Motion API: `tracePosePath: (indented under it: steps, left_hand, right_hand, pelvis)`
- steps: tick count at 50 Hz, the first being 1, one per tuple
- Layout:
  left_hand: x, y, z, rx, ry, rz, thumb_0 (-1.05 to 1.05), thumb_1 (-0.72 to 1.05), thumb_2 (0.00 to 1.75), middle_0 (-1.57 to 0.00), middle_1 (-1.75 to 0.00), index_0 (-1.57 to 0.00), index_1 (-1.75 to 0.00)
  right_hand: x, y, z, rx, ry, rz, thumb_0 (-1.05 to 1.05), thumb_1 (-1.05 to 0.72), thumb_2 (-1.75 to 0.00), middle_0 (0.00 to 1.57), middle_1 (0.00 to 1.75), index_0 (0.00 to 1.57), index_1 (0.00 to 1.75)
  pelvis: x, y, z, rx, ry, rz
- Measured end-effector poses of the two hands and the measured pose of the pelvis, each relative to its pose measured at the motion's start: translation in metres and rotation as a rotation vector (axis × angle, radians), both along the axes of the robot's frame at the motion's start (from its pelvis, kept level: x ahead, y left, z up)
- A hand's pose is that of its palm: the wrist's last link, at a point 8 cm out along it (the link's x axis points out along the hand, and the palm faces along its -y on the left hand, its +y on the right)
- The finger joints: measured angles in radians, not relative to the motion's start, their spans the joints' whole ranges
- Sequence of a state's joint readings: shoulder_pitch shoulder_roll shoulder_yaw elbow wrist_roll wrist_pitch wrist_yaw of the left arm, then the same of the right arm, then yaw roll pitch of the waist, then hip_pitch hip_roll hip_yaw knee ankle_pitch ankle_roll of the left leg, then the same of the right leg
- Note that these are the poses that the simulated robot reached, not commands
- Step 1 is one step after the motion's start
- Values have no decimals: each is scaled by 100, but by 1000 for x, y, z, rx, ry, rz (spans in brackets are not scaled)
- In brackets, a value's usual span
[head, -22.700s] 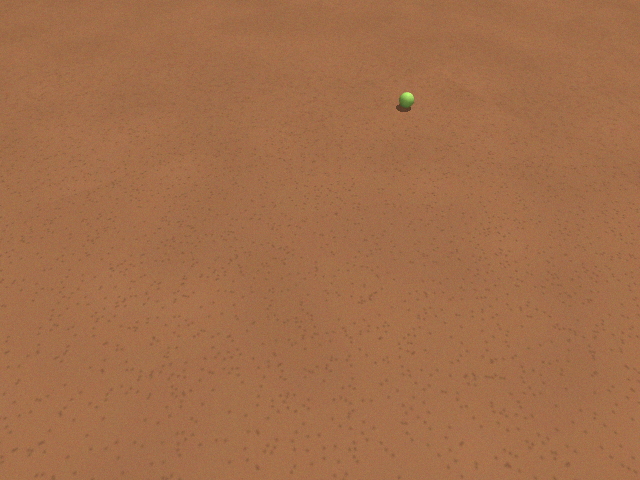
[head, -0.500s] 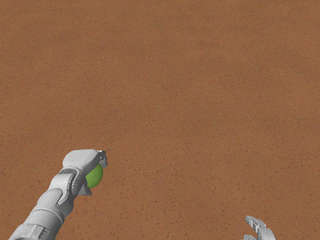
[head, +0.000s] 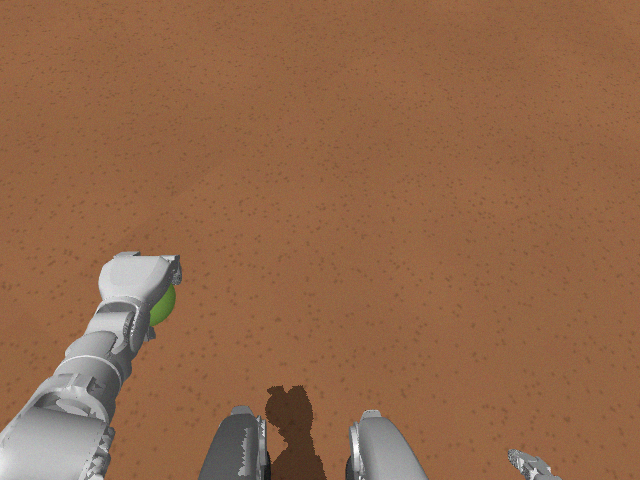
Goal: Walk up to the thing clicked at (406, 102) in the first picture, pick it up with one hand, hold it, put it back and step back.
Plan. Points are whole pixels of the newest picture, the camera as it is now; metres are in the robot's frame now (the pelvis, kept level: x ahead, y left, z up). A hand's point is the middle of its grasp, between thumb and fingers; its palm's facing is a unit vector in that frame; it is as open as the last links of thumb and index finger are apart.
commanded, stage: crouch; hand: left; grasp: from above
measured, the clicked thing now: (145, 298) +0.38 +0.24 -0.11
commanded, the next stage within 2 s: lower in 1.40 s
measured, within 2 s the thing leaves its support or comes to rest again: neither
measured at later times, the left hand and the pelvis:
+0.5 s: hand (176, 334) +0.39 +0.25 -0.34, palm faces -0.45 +0.00 -0.89, open 10.1 cm; pelvis -0.03 +0.00 -0.18, yaw -3 degrees
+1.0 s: hand (188, 341) +0.41 +0.26 -0.44, palm faces -0.45 -0.03 -0.89, open 10.1 cm; pelvis -0.04 +0.00 -0.27, yaw -6 degrees
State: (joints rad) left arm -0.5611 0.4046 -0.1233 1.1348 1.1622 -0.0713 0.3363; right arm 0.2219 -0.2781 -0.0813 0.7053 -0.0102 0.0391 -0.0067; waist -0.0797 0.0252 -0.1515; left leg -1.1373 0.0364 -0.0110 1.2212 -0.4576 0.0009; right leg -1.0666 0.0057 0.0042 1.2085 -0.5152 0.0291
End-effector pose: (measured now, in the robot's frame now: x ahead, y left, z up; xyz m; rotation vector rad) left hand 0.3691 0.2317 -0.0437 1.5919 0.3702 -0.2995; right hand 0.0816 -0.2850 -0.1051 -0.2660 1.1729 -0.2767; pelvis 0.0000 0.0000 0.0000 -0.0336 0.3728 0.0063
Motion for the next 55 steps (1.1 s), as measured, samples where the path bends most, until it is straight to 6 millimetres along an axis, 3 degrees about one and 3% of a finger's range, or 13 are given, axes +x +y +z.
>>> tracePosePath:
  steps: [7,12,18,27,39,55]
  left_hand:
    - [16,3,-72,-4,-4,21,0,-7,67,-49,-81,-61,-81]
    - [21,7,-122,-9,19,30,0,-7,67,-49,-80,-61,-81]
    - [24,14,-180,-21,45,18,0,-7,66,-49,-80,-62,-80]
    - [28,23,-249,-37,41,18,0,-8,65,-51,-79,-64,-79]
    - [36,26,-303,-43,35,35,0,-9,65,-52,-78,-65,-78]
    - [43,24,-348,-45,53,43,0,-8,64,-53,-78,-66,-77]
  right_hand:
    - [-47,8,-68,-4,109,-48,1,-90,-90,20,30,20,30]
    - [-65,18,-111,15,152,-53,1,-90,-90,20,30,20,30]
    - [-68,26,-155,28,173,-24,1,-89,-89,20,30,21,30]
    - [-48,21,-203,20,174,59,0,-90,-90,20,30,21,30]
    - [-37,10,-239,1,173,117,0,-91,-90,20,30,21,30]
    - [-77,11,-283,36,261,80,0,-91,-90,20,30,20,30]
  pelvis:
    - [-13,4,-61,-15,117,-7]
    - [-22,6,-101,-25,175,-12]
    - [-28,7,-144,-38,233,-15]
    - [-31,4,-194,-60,280,-20]
    - [-33,1,-236,-70,283,-38]
    - [-41,-3,-281,-67,257,-64]
